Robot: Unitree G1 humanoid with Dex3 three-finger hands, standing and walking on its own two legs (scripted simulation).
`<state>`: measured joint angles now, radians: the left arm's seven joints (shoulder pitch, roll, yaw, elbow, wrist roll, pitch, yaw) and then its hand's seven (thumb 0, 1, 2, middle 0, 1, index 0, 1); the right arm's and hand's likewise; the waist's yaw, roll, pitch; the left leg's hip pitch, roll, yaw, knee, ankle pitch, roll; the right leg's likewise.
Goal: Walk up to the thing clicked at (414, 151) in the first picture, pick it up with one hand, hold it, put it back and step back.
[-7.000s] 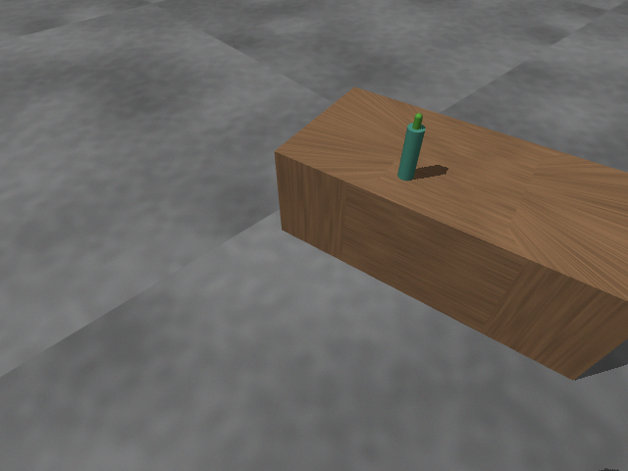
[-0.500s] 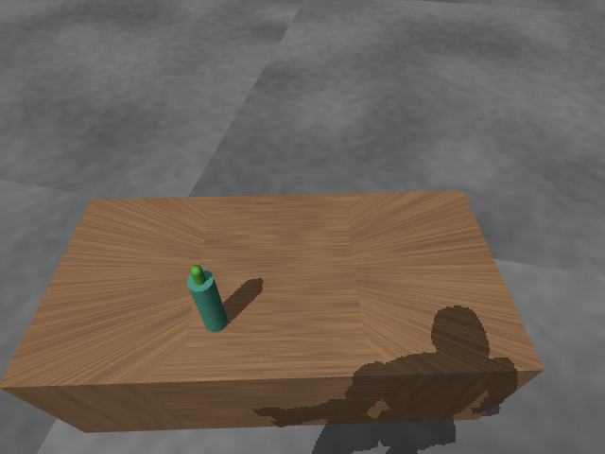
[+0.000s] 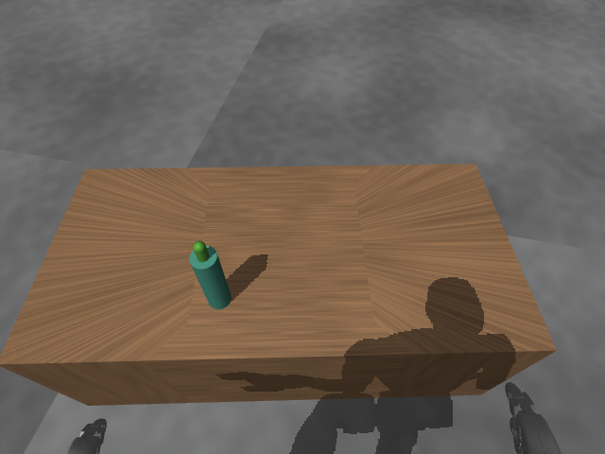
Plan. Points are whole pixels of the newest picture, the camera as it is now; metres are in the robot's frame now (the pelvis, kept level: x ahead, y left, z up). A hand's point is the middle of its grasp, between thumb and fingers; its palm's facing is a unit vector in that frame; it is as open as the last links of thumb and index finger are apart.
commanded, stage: go down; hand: left
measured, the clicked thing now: (210, 274) +0.50 +0.19 -0.22
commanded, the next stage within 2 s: none
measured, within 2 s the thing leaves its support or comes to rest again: neither
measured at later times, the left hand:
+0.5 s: hand out of the picture +0.17 +0.26 -0.11, palm faces +0.07 -0.95 -0.32, open 17.5 cm
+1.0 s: hand (88, 419) +0.21 +0.29 -0.08, palm faces +0.17 -0.94 -0.29, open 17.5 cm
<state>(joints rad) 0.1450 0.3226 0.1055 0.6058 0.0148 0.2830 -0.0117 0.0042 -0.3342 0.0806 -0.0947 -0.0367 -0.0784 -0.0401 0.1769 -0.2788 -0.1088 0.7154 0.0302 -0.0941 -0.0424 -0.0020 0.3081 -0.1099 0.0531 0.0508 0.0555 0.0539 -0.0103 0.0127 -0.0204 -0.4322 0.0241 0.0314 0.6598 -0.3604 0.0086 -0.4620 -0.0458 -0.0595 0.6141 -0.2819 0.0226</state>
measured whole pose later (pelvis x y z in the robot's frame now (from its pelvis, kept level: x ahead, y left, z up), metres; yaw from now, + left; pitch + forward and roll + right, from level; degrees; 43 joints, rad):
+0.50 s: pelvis +0.02 +0.01 -0.01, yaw +1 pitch +9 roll -2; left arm 0.24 0.33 0.13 0.40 0.01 0.37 -0.04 0.00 -0.58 0.02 -0.11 -0.04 -0.09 -0.04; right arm 0.25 -0.25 -0.10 0.57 0.02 -0.12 -0.04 -0.01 0.51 -0.05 0.05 0.05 0.06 0.05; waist -0.01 0.02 -0.06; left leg -0.46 0.02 0.02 0.73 -0.42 0.01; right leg -0.48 -0.05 -0.07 0.67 -0.33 0.03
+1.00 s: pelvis +0.00 -0.01 -0.01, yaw +2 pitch +8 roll -1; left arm 0.11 0.44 0.27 0.43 -0.04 0.28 -0.15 -0.01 -0.58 0.06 -0.09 -0.05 -0.07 -0.05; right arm 0.36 -0.22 -0.02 0.34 0.04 -0.16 -0.09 -0.01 0.54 -0.05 0.05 0.05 0.05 0.05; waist -0.02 -0.01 -0.08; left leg -0.50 0.03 -0.01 0.79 -0.43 0.00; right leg -0.51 -0.05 -0.10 0.74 -0.36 0.01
